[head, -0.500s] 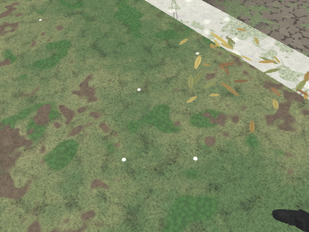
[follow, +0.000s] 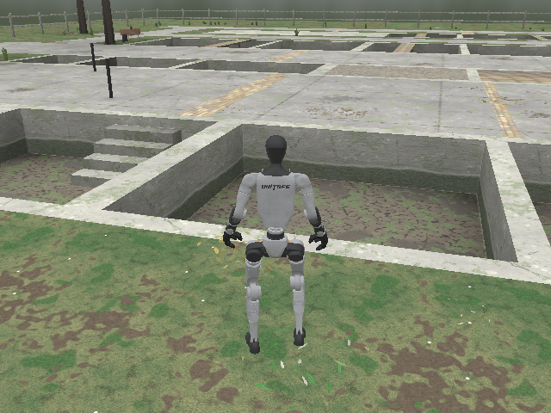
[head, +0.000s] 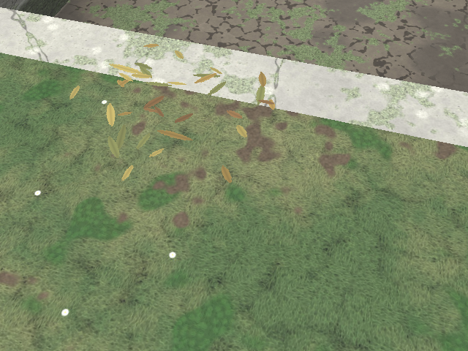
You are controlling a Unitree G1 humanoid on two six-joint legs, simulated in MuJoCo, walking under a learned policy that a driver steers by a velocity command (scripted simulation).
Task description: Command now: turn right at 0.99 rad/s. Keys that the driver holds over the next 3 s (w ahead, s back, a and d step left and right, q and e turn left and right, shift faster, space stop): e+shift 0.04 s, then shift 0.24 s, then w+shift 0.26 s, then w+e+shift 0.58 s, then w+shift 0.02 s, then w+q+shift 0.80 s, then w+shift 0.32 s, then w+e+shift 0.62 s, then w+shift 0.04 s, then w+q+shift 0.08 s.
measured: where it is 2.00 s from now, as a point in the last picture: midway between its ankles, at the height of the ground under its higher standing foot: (415, 167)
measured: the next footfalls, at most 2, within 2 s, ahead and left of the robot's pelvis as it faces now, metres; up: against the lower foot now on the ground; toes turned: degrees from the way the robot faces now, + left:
right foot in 0.08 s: +0.04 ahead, -0.14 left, +0.00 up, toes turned -10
left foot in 0.60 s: +0.17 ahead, +0.08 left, +0.00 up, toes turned -12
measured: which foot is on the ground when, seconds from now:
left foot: down 0.00-0.08, up 0.10-0.58, down 0.60-1.00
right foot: up 0.00-0.06, down 0.08-0.60, up 0.62-1.00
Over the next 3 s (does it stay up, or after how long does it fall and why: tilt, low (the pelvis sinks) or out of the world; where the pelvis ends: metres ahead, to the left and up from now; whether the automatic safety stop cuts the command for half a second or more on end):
stays up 1.19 -0.65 -0.03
